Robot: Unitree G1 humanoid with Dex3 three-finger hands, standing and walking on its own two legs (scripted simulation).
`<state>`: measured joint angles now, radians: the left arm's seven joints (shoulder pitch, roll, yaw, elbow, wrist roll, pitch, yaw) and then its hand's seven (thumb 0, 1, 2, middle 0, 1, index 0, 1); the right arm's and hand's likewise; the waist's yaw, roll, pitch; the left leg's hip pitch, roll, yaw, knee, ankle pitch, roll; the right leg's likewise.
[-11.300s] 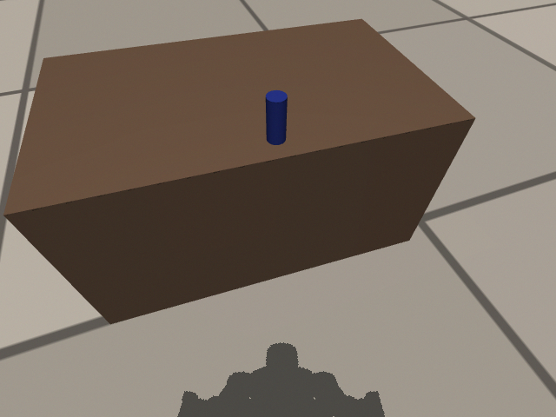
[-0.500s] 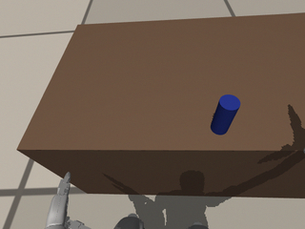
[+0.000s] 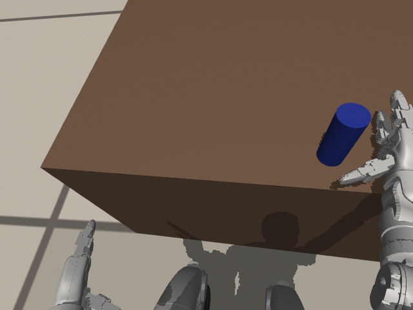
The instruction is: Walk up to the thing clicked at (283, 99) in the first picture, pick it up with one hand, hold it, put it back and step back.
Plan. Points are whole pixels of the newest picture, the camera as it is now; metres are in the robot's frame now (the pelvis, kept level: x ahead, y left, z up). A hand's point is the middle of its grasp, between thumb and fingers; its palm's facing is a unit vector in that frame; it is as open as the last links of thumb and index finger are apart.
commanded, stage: close in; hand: right
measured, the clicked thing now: (340, 137) +0.45 -0.18 +0.03
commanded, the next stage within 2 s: rest palm in 0.28 s
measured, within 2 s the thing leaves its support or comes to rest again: leaves its support in 1.72 s
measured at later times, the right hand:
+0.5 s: hand (338, 147) +0.43 -0.18 +0.02, palm faces +0.09 +1.00 +0.02, open 17.5 cm
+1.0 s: hand (338, 135) +0.46 -0.18 +0.03, palm faces +0.11 +0.99 +0.01, open 15.8 cm
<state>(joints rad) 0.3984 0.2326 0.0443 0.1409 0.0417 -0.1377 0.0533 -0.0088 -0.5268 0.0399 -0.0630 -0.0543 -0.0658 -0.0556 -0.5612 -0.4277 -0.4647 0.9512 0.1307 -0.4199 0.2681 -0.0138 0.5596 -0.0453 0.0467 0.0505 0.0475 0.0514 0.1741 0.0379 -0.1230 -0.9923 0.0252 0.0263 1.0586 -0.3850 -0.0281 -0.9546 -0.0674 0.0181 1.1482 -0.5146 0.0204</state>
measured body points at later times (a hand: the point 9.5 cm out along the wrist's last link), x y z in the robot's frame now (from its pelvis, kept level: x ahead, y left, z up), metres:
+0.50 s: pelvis +0.01 +0.00 +0.00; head +0.11 -0.03 +0.44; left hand +0.16 +0.27 +0.00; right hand +0.42 -0.23 +0.02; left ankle +0.07 +0.14 -0.65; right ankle +0.02 -0.13 -0.65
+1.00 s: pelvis +0.01 +0.00 +0.00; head +0.11 -0.03 +0.43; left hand +0.15 +0.27 +0.00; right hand +0.44 -0.23 +0.03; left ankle +0.07 +0.14 -0.65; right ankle +0.02 -0.13 -0.65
